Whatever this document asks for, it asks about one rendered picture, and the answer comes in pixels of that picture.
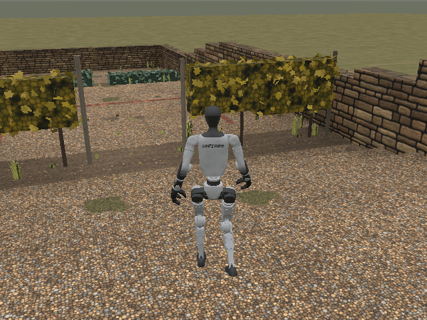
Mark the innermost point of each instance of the robot left forearm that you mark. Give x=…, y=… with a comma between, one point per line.
x=179, y=179

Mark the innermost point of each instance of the robot right forearm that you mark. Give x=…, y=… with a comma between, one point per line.
x=245, y=173

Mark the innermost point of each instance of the humanoid robot torso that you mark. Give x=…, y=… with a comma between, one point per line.
x=213, y=161

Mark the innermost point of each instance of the left robot upper arm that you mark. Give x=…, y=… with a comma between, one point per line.
x=188, y=152

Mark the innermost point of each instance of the robot left hand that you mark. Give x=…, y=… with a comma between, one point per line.
x=174, y=195

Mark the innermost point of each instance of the robot right hand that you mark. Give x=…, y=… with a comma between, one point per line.
x=248, y=183

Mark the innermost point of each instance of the left robot foot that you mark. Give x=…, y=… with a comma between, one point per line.
x=201, y=262

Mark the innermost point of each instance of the right robot upper arm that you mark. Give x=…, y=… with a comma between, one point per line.
x=238, y=152

